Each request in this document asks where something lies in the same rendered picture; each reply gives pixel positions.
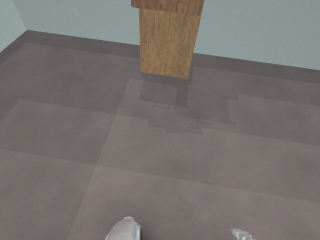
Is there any robot right hand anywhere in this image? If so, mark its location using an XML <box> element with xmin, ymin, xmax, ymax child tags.
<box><xmin>231</xmin><ymin>228</ymin><xmax>256</xmax><ymax>240</ymax></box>

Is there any robot left shin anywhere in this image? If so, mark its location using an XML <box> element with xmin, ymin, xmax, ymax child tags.
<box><xmin>123</xmin><ymin>216</ymin><xmax>134</xmax><ymax>221</ymax></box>

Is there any left robot thigh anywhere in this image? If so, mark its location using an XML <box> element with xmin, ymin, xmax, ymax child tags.
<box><xmin>105</xmin><ymin>219</ymin><xmax>141</xmax><ymax>240</ymax></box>

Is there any cabinet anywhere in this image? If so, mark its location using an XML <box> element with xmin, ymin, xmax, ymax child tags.
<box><xmin>139</xmin><ymin>0</ymin><xmax>205</xmax><ymax>79</ymax></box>

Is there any drawer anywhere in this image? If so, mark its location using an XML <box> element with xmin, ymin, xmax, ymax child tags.
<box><xmin>131</xmin><ymin>0</ymin><xmax>204</xmax><ymax>16</ymax></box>

